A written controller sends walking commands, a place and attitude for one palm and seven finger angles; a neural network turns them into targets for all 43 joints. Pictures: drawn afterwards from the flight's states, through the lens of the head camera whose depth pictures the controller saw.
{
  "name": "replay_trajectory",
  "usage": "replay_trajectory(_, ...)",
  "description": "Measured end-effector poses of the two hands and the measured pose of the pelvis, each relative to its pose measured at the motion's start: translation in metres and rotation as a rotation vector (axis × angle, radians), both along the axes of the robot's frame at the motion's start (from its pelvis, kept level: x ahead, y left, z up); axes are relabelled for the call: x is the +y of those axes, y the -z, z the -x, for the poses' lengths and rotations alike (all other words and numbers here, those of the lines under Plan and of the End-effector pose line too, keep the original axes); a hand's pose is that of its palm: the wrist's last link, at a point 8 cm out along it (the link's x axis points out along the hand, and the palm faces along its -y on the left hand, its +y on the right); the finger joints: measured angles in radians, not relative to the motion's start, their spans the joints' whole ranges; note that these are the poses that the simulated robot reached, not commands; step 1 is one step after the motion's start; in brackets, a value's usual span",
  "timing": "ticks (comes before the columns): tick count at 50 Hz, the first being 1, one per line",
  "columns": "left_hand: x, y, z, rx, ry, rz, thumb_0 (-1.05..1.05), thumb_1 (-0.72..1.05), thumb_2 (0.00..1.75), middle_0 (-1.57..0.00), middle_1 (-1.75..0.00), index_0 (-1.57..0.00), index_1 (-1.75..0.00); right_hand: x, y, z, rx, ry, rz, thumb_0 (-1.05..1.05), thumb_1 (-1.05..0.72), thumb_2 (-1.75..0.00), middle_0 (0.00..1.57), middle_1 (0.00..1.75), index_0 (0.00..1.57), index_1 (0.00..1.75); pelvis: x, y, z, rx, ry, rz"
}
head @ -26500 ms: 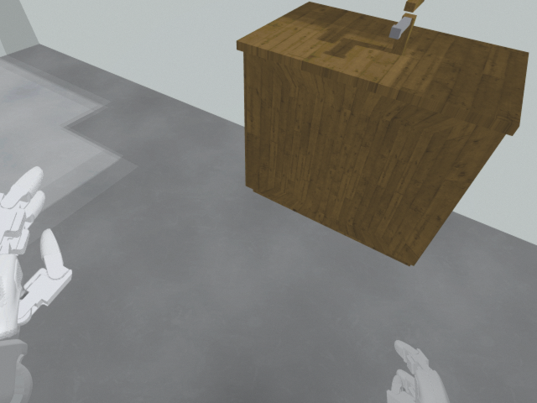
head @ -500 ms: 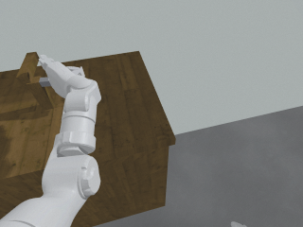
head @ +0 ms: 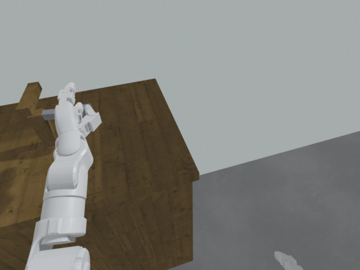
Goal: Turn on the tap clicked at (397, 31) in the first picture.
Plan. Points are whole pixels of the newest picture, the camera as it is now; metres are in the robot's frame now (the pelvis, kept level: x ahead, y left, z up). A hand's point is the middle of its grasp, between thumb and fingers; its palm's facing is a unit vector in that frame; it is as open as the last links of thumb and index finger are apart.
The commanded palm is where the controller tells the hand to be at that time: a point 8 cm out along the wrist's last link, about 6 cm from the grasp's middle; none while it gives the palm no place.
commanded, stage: draw the hand back beside the body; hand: left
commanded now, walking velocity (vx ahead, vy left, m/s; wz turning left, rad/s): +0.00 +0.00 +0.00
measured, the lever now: (86, 110) +0.49 +0.29 +0.13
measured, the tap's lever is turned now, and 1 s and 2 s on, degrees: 80 80 80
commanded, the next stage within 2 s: step back with the hand held close in 1.22 s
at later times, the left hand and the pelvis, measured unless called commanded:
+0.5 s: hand (66, 166) +0.26 +0.23 +0.17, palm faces +0.31 -0.92 -0.22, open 7.6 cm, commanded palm +0.21 +0.28 +0.18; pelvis -0.04 +0.02 +0.00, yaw +0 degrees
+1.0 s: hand (21, 216) +0.17 +0.27 +0.16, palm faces +0.44 -0.83 -0.34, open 7.4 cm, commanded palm +0.13 +0.31 +0.17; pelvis -0.03 +0.02 +0.00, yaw +1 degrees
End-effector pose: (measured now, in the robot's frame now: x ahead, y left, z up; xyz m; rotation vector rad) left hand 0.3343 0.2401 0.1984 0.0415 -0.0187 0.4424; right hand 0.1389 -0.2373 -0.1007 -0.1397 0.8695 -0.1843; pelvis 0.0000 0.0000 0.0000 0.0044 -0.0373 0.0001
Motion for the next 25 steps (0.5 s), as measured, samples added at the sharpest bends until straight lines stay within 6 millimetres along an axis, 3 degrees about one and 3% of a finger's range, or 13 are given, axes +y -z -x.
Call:
replay_trajectory(5, 0.041, 0.018, 0.055, -0.039, -0.014, -0.152, 0.01, 0.9, 0.9, -0.17, -0.18, -0.16, -0.18, -0.003, -0.01, -0.001, -0.077, -0.031, 0.007, 0.01, -0.91, -0.89, 0.2, 0.3, 0.2, 0.3, 0.0, 0.001, 0.01, -0.026, -0.002, 0.004)
replay_trajectory(10, 0.055, 0.005, 0.095, -0.142, -0.039, -0.24, 0.02, 0.9, 0.9, -0.17, -0.2, -0.16, -0.19, 0.004, -0.009, -0.003, -0.079, -0.126, 0.043, 0.01, -0.91, -0.89, 0.2, 0.3, 0.2, 0.3, 0.005, 0.0, 0.026, -0.047, -0.033, 0.005)
replay_trajectory(16, 0.034, -0.007, 0.099, -0.235, 0.061, -0.27, 0.01, 0.9, 0.9, -0.17, -0.21, -0.16, -0.21, 0.028, -0.012, -0.006, -0.111, -0.156, 0.012, 0.01, -0.91, -0.89, 0.2, 0.3, 0.2, 0.3, 0.011, -0.001, 0.04, -0.052, -0.041, 0.0)
replay_trajectory(21, 0.022, 0.008, 0.1, -0.2, 0.15, -0.261, 0.01, 0.9, 0.9, -0.18, -0.23, -0.17, -0.22, 0.043, -0.018, 0.0, -0.149, -0.117, -0.038, 0.01, -0.91, -0.89, 0.2, 0.3, 0.2, 0.3, 0.015, -0.002, 0.042, -0.054, -0.016, 0.0)
replay_trajectory(25, 0.031, 0.019, 0.114, -0.163, 0.146, -0.263, 0.01, 0.9, 0.9, -0.19, -0.24, -0.18, -0.24, 0.046, -0.017, 0.01, -0.141, -0.096, -0.047, 0.01, -0.9, -0.89, 0.2, 0.3, 0.21, 0.3, 0.018, -0.002, 0.04, -0.06, -0.005, 0.004)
